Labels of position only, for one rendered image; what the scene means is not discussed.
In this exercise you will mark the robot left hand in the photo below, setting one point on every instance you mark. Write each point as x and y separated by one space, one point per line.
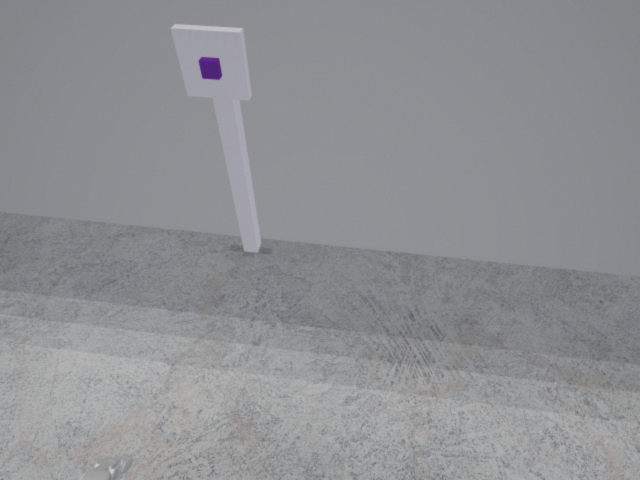
109 468

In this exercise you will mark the panel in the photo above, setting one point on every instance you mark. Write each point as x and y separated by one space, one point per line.
228 44

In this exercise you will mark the button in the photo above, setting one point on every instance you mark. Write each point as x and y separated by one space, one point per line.
210 68

